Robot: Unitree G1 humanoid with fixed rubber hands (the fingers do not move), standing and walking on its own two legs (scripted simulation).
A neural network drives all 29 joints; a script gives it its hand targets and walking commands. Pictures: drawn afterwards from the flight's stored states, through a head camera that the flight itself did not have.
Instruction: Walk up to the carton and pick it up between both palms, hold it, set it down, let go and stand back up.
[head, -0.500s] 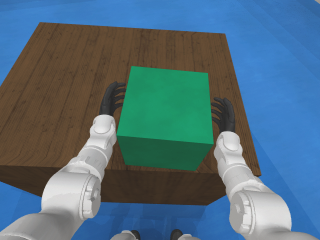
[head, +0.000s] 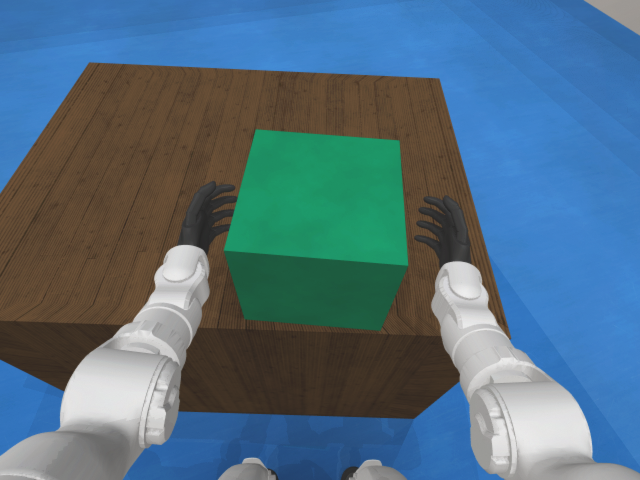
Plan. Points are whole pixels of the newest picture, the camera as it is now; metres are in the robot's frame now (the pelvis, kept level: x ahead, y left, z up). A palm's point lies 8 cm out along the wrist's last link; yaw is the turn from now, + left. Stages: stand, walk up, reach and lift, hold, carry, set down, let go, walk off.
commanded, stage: set down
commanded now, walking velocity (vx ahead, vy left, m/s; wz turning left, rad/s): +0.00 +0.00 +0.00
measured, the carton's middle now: (319, 232) +0.45 +0.01 -0.01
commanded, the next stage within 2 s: none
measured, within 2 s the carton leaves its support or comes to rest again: neither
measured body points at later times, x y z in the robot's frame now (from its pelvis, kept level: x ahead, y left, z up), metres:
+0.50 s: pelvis +0.00 +0.01 +0.00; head +0.03 +0.01 +0.45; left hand +0.34 +0.22 +0.00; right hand +0.34 -0.19 +0.00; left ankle +0.05 +0.12 -0.72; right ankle +0.06 -0.11 -0.72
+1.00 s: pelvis +0.01 +0.01 +0.02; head +0.01 +0.03 +0.47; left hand +0.27 +0.23 -0.01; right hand +0.28 -0.19 +0.01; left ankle +0.05 +0.12 -0.72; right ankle +0.06 -0.11 -0.72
